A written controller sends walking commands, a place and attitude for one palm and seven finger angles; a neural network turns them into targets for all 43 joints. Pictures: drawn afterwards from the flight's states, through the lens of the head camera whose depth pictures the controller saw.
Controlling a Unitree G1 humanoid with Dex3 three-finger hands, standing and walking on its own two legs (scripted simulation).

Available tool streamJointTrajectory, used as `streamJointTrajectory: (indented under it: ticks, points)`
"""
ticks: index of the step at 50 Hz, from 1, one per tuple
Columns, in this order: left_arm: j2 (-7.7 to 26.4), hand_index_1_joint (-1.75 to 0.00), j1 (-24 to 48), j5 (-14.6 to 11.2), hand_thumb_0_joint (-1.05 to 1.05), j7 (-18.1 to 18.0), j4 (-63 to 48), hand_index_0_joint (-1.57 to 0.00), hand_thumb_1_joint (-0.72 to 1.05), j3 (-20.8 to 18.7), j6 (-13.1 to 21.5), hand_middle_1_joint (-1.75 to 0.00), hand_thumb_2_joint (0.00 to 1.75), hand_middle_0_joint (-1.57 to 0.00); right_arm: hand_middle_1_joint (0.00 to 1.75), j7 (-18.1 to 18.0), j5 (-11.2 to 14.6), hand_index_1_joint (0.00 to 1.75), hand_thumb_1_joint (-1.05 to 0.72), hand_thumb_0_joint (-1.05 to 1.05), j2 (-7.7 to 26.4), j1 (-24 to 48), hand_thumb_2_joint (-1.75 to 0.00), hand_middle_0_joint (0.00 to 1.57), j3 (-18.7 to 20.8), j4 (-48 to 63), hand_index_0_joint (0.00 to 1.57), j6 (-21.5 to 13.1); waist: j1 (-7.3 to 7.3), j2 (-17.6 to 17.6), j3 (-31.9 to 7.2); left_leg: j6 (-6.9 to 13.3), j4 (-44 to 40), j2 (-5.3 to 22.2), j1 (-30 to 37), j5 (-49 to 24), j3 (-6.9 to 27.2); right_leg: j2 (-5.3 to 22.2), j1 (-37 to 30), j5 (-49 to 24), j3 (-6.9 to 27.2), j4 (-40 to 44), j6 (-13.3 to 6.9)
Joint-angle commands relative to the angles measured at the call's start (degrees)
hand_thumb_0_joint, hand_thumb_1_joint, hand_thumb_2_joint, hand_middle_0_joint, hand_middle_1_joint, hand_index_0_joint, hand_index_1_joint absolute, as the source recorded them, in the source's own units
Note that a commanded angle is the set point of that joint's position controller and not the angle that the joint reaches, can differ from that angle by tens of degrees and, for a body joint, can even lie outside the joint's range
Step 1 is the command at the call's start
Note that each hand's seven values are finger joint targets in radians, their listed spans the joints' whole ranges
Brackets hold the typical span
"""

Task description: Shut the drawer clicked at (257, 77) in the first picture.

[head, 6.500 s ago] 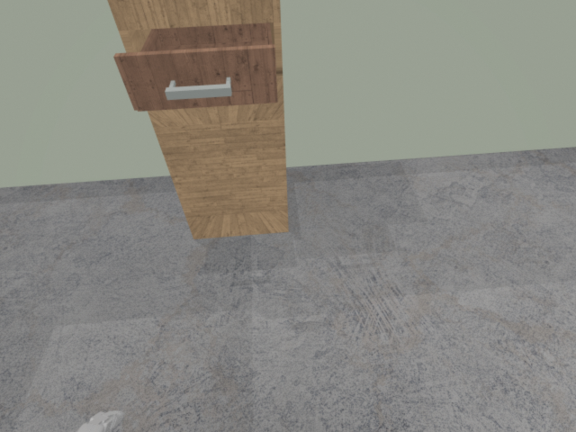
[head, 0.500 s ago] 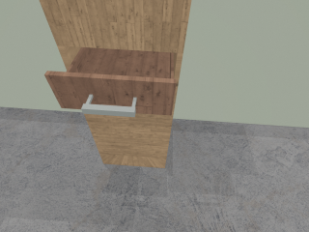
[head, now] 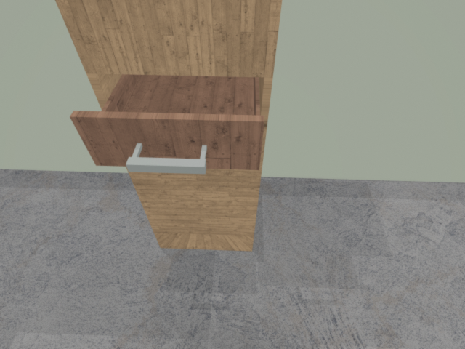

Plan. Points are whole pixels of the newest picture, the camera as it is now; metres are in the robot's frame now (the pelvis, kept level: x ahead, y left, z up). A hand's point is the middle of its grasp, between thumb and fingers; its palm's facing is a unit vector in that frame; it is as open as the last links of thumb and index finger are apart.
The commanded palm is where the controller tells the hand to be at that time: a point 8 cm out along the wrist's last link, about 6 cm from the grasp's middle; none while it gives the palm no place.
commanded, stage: come to a stop and stand still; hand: left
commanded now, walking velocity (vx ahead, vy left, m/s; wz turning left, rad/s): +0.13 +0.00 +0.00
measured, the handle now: (169, 157) +0.46 +0.17 +0.05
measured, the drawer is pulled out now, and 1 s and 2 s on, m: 0.16 0.16 0.16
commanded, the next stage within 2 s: look again from close up in 0.90 s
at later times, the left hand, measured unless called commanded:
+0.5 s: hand out of the picture +0.03 +0.19 -0.18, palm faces +0.03 -0.98 -0.17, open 7.4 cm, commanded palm none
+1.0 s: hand out of the picture +0.04 +0.20 -0.18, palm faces +0.03 -0.99 -0.15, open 7.4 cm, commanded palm none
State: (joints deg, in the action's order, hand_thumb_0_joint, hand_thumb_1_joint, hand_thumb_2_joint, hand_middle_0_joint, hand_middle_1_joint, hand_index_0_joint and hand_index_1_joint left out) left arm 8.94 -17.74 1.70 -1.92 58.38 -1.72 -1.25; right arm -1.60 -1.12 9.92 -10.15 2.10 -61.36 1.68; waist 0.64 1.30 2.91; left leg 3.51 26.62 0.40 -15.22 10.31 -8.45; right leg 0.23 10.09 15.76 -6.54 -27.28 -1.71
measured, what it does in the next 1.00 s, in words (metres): shifts its weight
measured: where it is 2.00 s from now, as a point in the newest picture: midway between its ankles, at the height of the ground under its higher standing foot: outside the picture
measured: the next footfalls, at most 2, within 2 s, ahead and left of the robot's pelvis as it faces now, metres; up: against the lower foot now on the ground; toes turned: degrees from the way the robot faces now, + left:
none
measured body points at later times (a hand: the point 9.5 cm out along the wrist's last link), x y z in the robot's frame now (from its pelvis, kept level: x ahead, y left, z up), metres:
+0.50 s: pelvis +0.04 +0.03 -0.01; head +0.05 +0.03 +0.44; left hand +0.03 +0.24 -0.17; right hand -0.02 -0.16 -0.17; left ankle +0.05 +0.08 -0.74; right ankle -0.01 -0.09 -0.74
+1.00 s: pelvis +0.06 +0.04 +0.00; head +0.07 +0.05 +0.45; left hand +0.04 +0.25 -0.17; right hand +0.06 -0.19 -0.16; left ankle +0.05 +0.08 -0.74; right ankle -0.01 -0.10 -0.74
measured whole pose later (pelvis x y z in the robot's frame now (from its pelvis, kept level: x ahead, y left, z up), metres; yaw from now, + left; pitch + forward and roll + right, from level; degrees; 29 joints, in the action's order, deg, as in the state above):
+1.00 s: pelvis +0.06 +0.04 +0.00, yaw +0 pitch -1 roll +0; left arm 7.1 -18.1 0.7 -2.9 63.4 0.7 -0.1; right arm -2.2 -0.5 8.8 -15.1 -0.7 -64.5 -1.6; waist 0.4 -1.5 2.0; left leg 7.1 25.6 -4.7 -11.1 14.7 -8.1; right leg 4.2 6.2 19.8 -5.0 -26.8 2.2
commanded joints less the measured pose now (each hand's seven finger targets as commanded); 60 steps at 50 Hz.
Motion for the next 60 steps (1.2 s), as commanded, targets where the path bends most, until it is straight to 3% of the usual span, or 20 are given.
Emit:
streamJointTrajectory:
  ticks: [1,4,10,11,12,13,14,15,16,17,20,22,24,26,30,33,36,45,49,60]
  points:
    - [4.05,-0.30,-4.13,-0.34,0.00,0.16,0.42,-0.20,0.90,0.17,1.43,-0.30,0.90,-0.20,0.30,0.52,-0.35,0.30,-0.90,0.00,3.03,-4.05,-0.90,0.20,-0.44,0.19,0.20,-0.50,-1.44,-7.40,1.83,-1.75,-5.09,4.65,3.23,11.24,7.86,8.29,8.54,19.25,11.90,16.64,-0.75]
    - [4.60,-0.30,-2.96,-0.75,0.00,0.10,1.36,-0.20,0.90,0.12,1.68,-0.30,0.90,-0.20,0.30,0.56,-0.37,0.30,-0.90,0.00,1.83,-7.49,-0.90,0.20,-1.03,-1.93,0.20,-0.73,-2.35,-4.61,4.78,-2.16,-2.77,3.88,4.55,8.29,6.70,9.14,11.93,20.23,12.26,17.28,-1.61]
    - [2.31,-0.30,-7.08,-0.77,0.00,-0.04,3.85,-0.20,0.90,0.76,1.99,-0.30,0.90,-0.20,0.30,-0.01,-0.06,0.30,-0.90,0.00,1.53,-9.86,-0.90,0.20,-1.79,-3.79,0.20,-1.64,-0.59,1.30,7.14,-1.33,-9.71,5.82,-0.96,10.10,10.57,6.31,5.80,8.95,8.46,12.16,-0.71]
    - [4.20,-0.30,-10.95,0.08,0.00,-2.30,5.59,-0.20,0.90,2.00,3.34,-0.30,0.90,-0.20,0.30,0.59,0.22,0.30,-0.90,0.00,3.60,-3.90,-0.90,0.20,-2.20,0.88,0.20,-2.26,2.00,-1.76,13.04,-3.44,3.23,4.13,-6.75,9.21,7.60,8.00,9.33,-2.88,10.60,13.54,0.43]
    - [6.56,-0.30,-6.98,-0.19,0.00,-1.61,2.50,-0.20,0.90,1.70,3.75,-0.30,0.90,-0.20,0.30,1.24,-0.01,0.30,-0.90,0.00,0.84,-9.24,-0.90,0.20,-1.86,1.91,0.20,-1.62,-2.72,-4.01,7.69,-3.19,8.48,3.22,-3.02,11.21,6.97,11.77,13.04,16.61,14.01,16.31,-3.27]
    - [6.43,-0.30,-2.91,-0.46,0.00,-1.28,0.97,-0.20,0.90,1.10,3.66,-0.30,0.90,-0.20,0.30,1.43,-0.42,0.30,-0.90,0.00,0.87,-11.86,-0.90,0.20,-1.46,0.56,0.20,-1.25,-4.28,-1.30,7.19,-2.85,11.32,2.69,-1.98,10.33,5.98,12.15,15.80,21.76,13.88,16.72,-5.00]
    - [6.52,-0.30,-0.96,-0.70,0.00,-1.36,0.35,-0.20,0.90,0.77,3.86,-0.30,0.90,-0.20,0.30,1.53,-0.50,0.30,-0.90,0.00,0.39,-15.07,-0.90,0.20,-1.55,-0.09,0.20,-1.39,-5.58,0.10,4.27,-2.53,11.74,2.65,-0.94,8.16,6.12,11.46,14.62,18.47,11.86,14.74,-5.55]
    - [6.92,-0.30,-0.91,-1.00,0.00,-1.37,-0.36,-0.20,0.90,0.46,4.22,-0.30,0.90,-0.20,0.30,1.63,-0.50,0.30,-0.90,0.00,-0.10,-16.75,-0.90,0.20,-1.85,-0.07,0.20,-1.81,-5.29,3.70,-0.54,-2.37,8.57,2.60,1.27,4.97,6.18,10.47,10.12,10.64,8.99,10.96,-5.77]
    - [5.58,-0.30,-2.10,-1.11,0.00,-1.19,0.22,-0.20,0.90,0.65,4.37,-0.30,0.90,-0.20,0.30,1.47,-0.30,0.30,-0.90,0.00,-0.67,-17.00,-0.90,0.20,-2.27,0.22,0.20,-2.54,-4.43,3.68,-2.62,-1.86,5.01,2.82,1.45,3.92,7.46,8.66,7.20,7.93,7.90,6.97,-5.24]
    - [3.88,-0.30,-3.27,-1.15,0.00,-1.10,0.97,-0.20,0.90,0.98,4.26,-0.30,0.90,-0.20,0.30,1.16,-0.24,0.30,-0.90,0.00,0.24,-16.72,-0.90,0.20,-2.40,0.51,0.20,-3.28,-3.32,5.03,-3.09,-1.00,1.75,4.30,0.26,1.31,9.99,6.67,5.19,5.75,6.46,3.32,-4.29]
    - [1.04,-0.30,-7.52,-1.03,0.00,-0.96,2.83,-0.20,0.90,1.53,3.07,-0.30,0.90,-0.20,0.30,0.17,-0.03,0.30,-0.90,0.00,2.41,-14.51,-0.90,0.20,-2.46,0.76,0.20,-3.78,-0.05,8.87,-1.86,2.90,-7.55,8.76,-4.63,3.32,20.13,2.08,1.02,5.48,2.62,-3.00,-1.83]
    - [0.06,-0.30,-7.14,-0.97,0.00,-0.83,3.49,-0.20,0.90,1.94,2.87,-0.30,0.90,-0.20,0.30,-0.23,0.22,0.30,-0.90,0.00,2.40,-13.74,-0.90,0.20,-2.37,0.88,0.20,-3.75,0.46,2.07,1.68,3.60,-8.59,9.29,-6.48,4.13,20.26,2.61,1.08,3.19,3.50,-1.02,-1.60]
    - [-0.23,-0.30,-6.49,-1.14,0.00,-0.87,3.72,-0.20,0.90,2.04,2.92,-0.30,0.90,-0.20,0.30,-0.26,0.29,0.30,-0.90,0.00,1.84,-14.11,-0.90,0.20,-2.55,0.44,0.20,-3.83,0.13,-3.28,2.86,2.73,-7.89,7.86,-6.08,2.61,17.78,3.97,0.52,0.32,4.52,1.25,-1.70]
    - [0.30,-0.30,-6.23,-1.24,0.00,-1.00,3.73,-0.20,0.90,1.98,3.02,-0.30,0.90,-0.20,0.30,-0.28,0.19,0.30,-0.90,0.00,1.55,-14.73,-0.90,0.20,-2.68,-0.31,0.20,-4.19,-0.16,-3.72,1.64,2.14,-6.71,6.96,-2.87,-5.14,15.91,4.82,0.17,-2.79,4.56,1.24,-1.41]
    - [1.30,-0.30,-6.23,-1.25,0.00,-1.28,3.30,-0.20,0.90,1.63,2.69,-0.30,0.90,-0.20,0.30,-0.53,0.16,0.30,-0.90,0.00,1.87,-14.45,-0.90,0.20,-2.48,-1.20,0.20,-4.40,-0.38,-0.57,-2.40,1.95,-5.78,7.07,3.96,-15.34,15.38,5.00,0.49,-4.09,4.08,0.40,-0.48]
    - [1.54,-0.30,-5.90,-1.27,0.00,-1.39,3.54,-0.20,0.90,1.65,2.23,-0.30,0.90,-0.20,0.30,-0.75,0.27,0.30,-0.90,0.00,2.44,-13.59,-0.90,0.20,-2.53,-2.10,0.20,-4.14,-0.47,-2.37,-0.41,1.74,-6.01,7.33,4.73,-16.14,15.27,5.28,1.50,-2.93,4.09,0.98,-0.08]
    - [2.03,-0.30,-5.78,-1.18,0.00,-1.46,3.39,-0.20,0.90,1.55,2.04,-0.30,0.90,-0.20,0.30,-0.80,0.26,0.30,-0.90,0.00,2.73,-13.04,-0.90,0.20,-2.50,-2.23,0.20,-4.11,-0.47,-1.44,-0.90,1.52,-5.83,7.21,6.15,-19.41,15.00,5.34,1.24,-3.61,4.24,0.74,0.12]
    - [3.22,-0.30,-5.51,-1.05,0.00,-1.33,3.73,-0.20,0.90,1.53,1.64,-0.30,0.90,-0.20,0.30,-0.81,0.41,0.30,-0.90,0.00,3.60,-10.46,-0.90,0.20,-2.34,-2.25,0.20,-3.90,-0.61,-1.10,-1.30,1.07,-5.88,6.69,8.26,-19.05,13.19,6.07,0.45,-4.99,4.57,2.31,0.42]
    - [2.94,-0.30,-5.95,-0.96,0.00,-1.15,4.36,-0.20,0.90,1.73,1.56,-0.30,0.90,-0.20,0.30,-0.70,0.51,0.30,-0.90,0.00,3.78,-9.06,-0.90,0.20,-2.29,-2.06,0.20,-3.68,-0.65,-1.15,1.06,0.92,-7.53,6.38,6.64,-11.22,12.91,6.58,1.08,-3.48,5.22,4.12,0.40]
    - [3.76,-0.30,-5.79,-0.90,0.00,-0.96,4.27,-0.20,0.90,1.77,1.63,-0.30,0.90,-0.20,0.30,-0.59,0.65,0.30,-0.90,0.00,4.11,-8.84,-0.90,0.20,-2.30,-2.51,0.20,-3.75,-0.52,-1.87,0.39,1.10,-8.67,6.47,7.20,-9.80,13.33,6.58,0.08,-3.67,5.08,5.21,0.53]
